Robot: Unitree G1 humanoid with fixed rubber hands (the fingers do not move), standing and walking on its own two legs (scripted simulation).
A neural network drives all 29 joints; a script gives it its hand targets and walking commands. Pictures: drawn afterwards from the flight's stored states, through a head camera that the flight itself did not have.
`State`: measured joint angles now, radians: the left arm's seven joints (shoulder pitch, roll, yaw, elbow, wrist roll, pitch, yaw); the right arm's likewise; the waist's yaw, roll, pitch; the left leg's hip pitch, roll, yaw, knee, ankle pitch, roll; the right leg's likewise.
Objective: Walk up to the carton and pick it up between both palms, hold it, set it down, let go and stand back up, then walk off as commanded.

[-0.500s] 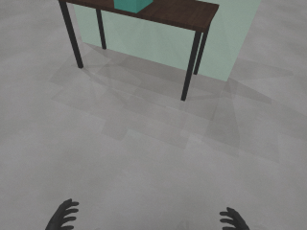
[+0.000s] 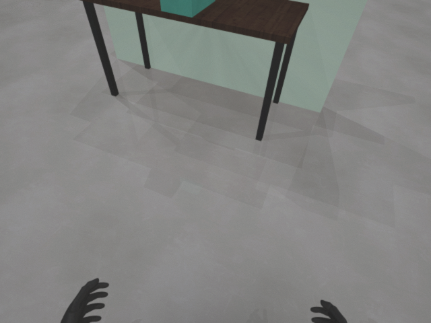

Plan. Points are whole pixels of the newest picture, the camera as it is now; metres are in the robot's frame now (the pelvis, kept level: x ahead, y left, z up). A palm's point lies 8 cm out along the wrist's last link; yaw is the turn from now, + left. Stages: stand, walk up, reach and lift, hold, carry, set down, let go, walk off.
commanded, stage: stand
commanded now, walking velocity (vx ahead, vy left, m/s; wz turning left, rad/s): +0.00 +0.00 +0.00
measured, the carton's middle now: out of the picture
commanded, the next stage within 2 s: none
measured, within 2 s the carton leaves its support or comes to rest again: neither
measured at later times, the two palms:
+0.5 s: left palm out of the picture +0.15 +0.26 -0.08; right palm out of the picture +0.11 -0.24 -0.11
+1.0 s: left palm out of the picture +0.15 +0.26 -0.08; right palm out of the picture +0.10 -0.24 -0.11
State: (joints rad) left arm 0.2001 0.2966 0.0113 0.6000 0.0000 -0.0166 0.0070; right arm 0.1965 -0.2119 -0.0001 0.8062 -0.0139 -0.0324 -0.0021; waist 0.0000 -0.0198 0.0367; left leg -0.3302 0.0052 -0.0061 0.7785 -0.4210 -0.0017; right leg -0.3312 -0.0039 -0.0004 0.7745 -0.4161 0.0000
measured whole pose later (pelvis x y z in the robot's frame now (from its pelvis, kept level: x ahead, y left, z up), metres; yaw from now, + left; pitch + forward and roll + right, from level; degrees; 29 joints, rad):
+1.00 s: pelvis +0.00 +0.00 +0.00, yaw +0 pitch -1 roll +0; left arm 0.20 0.30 0.01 0.63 0.00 -0.02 0.01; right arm 0.20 -0.22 0.00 0.87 -0.01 -0.04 0.00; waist 0.00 -0.02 0.04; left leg -0.33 0.01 -0.01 0.78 -0.42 0.00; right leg -0.33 0.00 0.00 0.77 -0.41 0.00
